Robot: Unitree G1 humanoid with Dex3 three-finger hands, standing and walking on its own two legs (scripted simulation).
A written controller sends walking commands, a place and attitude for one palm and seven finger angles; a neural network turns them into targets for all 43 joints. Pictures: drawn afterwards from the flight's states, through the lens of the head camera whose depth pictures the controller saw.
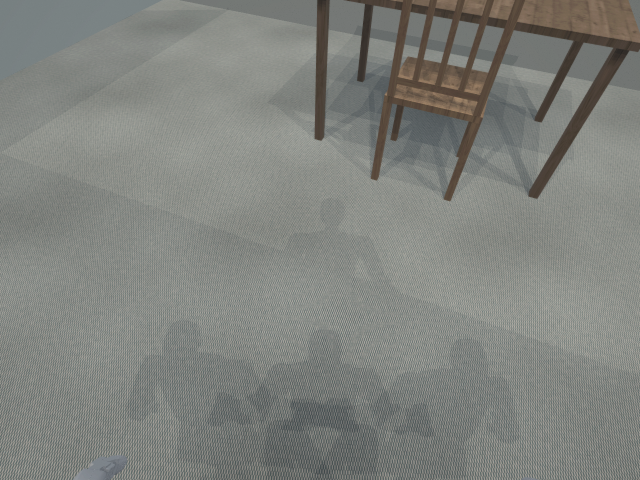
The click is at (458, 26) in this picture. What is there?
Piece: chair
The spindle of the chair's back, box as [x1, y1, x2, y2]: [435, 0, 464, 85]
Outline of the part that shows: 464,0 457,1 435,84 437,85 441,84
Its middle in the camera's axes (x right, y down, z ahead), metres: +0.45 -0.70 +1.33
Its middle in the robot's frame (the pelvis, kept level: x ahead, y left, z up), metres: +1.48 -0.39 -0.06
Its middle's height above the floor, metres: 0.71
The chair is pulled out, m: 0.00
